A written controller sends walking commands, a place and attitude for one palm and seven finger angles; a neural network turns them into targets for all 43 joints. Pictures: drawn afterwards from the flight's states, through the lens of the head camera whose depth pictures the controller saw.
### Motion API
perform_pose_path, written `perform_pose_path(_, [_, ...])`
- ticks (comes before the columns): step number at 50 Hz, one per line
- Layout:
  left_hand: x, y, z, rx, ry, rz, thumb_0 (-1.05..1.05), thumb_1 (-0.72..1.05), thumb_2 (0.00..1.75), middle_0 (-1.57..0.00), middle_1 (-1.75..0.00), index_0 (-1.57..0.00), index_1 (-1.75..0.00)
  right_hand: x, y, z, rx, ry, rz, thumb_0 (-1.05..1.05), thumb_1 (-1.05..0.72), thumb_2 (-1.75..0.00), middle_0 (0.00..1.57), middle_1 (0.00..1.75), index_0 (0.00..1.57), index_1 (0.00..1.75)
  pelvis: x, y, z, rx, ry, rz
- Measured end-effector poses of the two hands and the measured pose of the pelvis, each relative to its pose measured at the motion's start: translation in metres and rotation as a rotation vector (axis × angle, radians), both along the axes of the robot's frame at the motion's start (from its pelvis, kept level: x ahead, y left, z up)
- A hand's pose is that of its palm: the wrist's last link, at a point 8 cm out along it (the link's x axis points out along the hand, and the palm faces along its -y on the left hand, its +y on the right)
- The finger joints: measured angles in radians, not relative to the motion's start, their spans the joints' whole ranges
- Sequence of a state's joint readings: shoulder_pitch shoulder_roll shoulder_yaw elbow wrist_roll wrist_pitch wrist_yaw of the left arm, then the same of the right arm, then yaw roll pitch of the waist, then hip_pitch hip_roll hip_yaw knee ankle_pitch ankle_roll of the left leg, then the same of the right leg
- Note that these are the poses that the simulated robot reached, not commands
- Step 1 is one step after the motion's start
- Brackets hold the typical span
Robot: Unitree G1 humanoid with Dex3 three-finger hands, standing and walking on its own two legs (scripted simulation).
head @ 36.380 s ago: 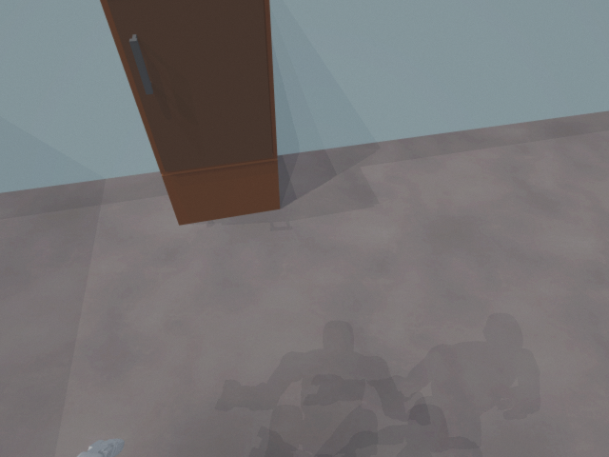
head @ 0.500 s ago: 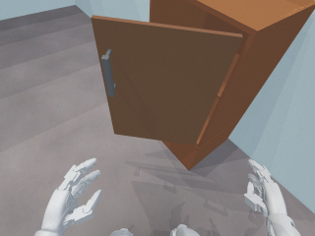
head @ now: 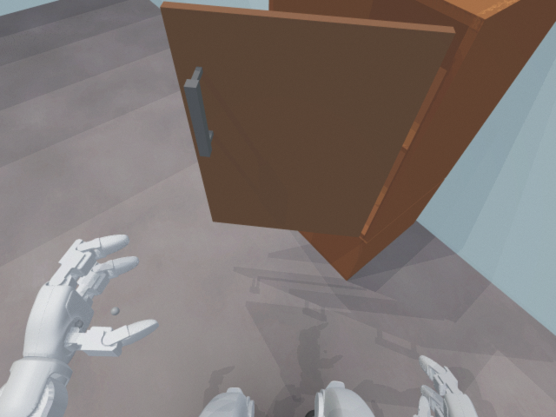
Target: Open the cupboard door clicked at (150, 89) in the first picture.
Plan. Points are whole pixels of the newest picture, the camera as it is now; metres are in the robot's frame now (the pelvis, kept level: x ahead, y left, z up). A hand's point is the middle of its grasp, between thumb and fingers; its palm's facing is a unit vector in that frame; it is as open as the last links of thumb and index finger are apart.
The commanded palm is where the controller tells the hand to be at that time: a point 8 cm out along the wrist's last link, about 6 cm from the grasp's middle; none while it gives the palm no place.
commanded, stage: raise the hand with hooked fingers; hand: left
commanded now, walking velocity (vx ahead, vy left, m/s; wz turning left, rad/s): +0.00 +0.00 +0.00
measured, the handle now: (202, 114) +0.60 +0.17 +0.05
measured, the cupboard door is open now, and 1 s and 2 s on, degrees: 45 45 45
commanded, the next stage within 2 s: move the hooked fingers beside the handle in 1.16 s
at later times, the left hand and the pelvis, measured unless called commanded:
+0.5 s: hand (87, 276) +0.28 +0.26 +0.05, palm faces -0.05 -1.00 -0.06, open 13.9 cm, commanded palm +0.26 +0.31 +0.06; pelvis +0.02 +0.00 +0.01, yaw +1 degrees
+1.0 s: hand (81, 253) +0.31 +0.27 +0.07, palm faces -0.02 -1.00 -0.04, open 14.0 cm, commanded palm +0.28 +0.32 +0.07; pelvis +0.01 +0.00 +0.02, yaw +0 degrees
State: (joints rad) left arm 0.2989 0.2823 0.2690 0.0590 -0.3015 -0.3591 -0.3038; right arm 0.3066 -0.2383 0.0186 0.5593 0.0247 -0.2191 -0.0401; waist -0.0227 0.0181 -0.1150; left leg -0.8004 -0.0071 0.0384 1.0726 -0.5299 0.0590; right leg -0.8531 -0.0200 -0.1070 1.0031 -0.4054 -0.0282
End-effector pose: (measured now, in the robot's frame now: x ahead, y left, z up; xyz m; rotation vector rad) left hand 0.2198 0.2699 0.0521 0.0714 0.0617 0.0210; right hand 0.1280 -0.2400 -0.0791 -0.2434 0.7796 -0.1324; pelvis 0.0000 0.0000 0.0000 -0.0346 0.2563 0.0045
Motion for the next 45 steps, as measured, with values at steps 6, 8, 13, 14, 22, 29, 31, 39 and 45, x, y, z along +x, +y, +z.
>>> perform_pose_path(6, [0.007, 0.006, -0.013, 0.012, 0.016, -0.072, 0.0, -0.13, 0.46, -0.27, -0.97, -0.27, -0.97, 0.019, -0.015, 0.007, -0.071, -0.031, 0.024, 0.01, -0.91, -0.9, 0.2, 0.3, 0.21, 0.3, 0.002, 0.005, -0.004, -0.01, 0.007, 0.012])
perform_pose_path(8, [0.012, 0.006, -0.016, -0.001, 0.041, -0.101, 0.0, -0.18, 0.44, -0.28, -1.0, -0.27, -1.0, 0.028, -0.015, 0.013, -0.081, -0.057, 0.024, 0.01, -0.91, -0.9, 0.2, 0.3, 0.21, 0.3, 0.003, 0.005, -0.003, -0.013, 0.003, 0.011])
perform_pose_path(13, [0.022, 0.018, 0.003, -0.004, -0.011, -0.079, -0.01, -0.3, 0.39, -0.29, -1.07, -0.29, -1.07, 0.047, -0.005, 0.028, -0.071, -0.115, 0.04, 0.01, -0.91, -0.9, 0.2, 0.3, 0.2, 0.3, 0.009, 0.005, 0.004, -0.015, -0.01, 0.009])
perform_pose_path(14, [0.024, 0.022, 0.008, -0.001, -0.029, -0.063, -0.01, -0.32, 0.38, -0.29, -1.09, -0.29, -1.09, 0.05, -0.003, 0.03, -0.065, -0.121, 0.047, 0.01, -0.91, -0.9, 0.2, 0.3, 0.2, 0.3, 0.01, 0.005, 0.006, -0.016, -0.012, 0.011])
perform_pose_path(22, [0.039, 0.044, 0.007, 0.0, 0.032, -0.041, -0.01, -0.45, 0.32, -0.3, -1.17, -0.3, -1.17, 0.061, 0.011, 0.026, -0.023, -0.105, 0.095, 0.01, -0.91, -0.9, 0.2, 0.3, 0.21, 0.3, 0.014, 0.004, 0.009, -0.018, -0.01, 0.02])
perform_pose_path(29, [0.052, 0.053, 0.02, -0.001, -0.008, -0.053, -0.02, -0.49, 0.31, -0.3, -1.19, -0.3, -1.19, 0.05, 0.007, 0.023, -0.032, -0.053, 0.082, 0.01, -0.91, -0.9, 0.2, 0.3, 0.21, 0.3, 0.018, 0.003, 0.013, -0.018, -0.013, 0.012])
perform_pose_path(31, [0.058, 0.059, 0.026, 0.003, -0.038, -0.041, -0.02, -0.49, 0.31, -0.3, -1.2, -0.3, -1.2, 0.045, 0.004, 0.022, -0.038, -0.035, 0.077, 0.01, -0.91, -0.9, 0.2, 0.3, 0.21, 0.3, 0.019, 0.002, 0.013, -0.017, -0.013, 0.013])
perform_pose_path(39, [0.072, 0.063, 0.022, -0.023, 0.028, -0.074, -0.02, -0.5, 0.31, -0.3, -1.2, -0.3, -1.2, 0.025, -0.013, 0.021, -0.053, 0.013, 0.035, 0.01, -0.91, -0.9, 0.2, 0.3, 0.21, 0.3, 0.018, 0.001, 0.016, -0.014, -0.006, 0.004])
perform_pose_path(45, [0.069, 0.053, 0.021, -0.021, -0.001, -0.082, -0.02, -0.5, 0.31, -0.3, -1.2, -0.3, -1.2, 0.017, -0.019, 0.025, -0.061, 0.015, 0.024, 0.01, -0.91, -0.9, 0.2, 0.3, 0.21, 0.3, 0.017, -0.001, 0.017, -0.006, -0.007, -0.006])
